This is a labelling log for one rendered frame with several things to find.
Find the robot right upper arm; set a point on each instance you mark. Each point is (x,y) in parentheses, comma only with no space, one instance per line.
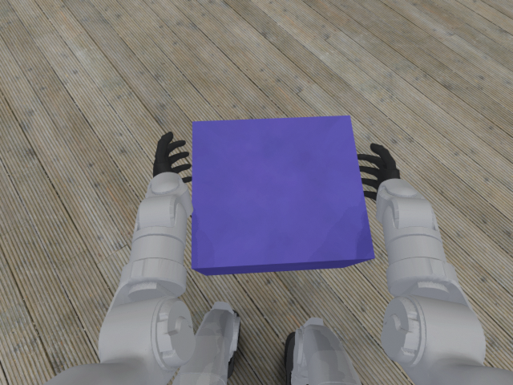
(438,342)

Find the robot left hand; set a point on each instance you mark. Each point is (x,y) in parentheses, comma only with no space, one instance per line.
(163,162)

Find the robot left forearm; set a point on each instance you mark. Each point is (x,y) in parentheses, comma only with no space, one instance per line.
(156,264)

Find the robot left upper arm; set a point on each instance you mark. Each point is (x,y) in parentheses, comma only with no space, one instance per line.
(140,343)

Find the right robot thigh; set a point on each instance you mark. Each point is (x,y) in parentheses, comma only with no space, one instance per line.
(320,351)

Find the carton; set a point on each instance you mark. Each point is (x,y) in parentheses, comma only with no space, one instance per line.
(279,194)

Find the robot right hand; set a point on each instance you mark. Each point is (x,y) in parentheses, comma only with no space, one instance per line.
(387,168)

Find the right robot shin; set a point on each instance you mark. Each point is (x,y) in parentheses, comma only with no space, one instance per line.
(299,375)

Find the robot right forearm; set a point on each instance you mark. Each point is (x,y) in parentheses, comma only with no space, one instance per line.
(417,262)

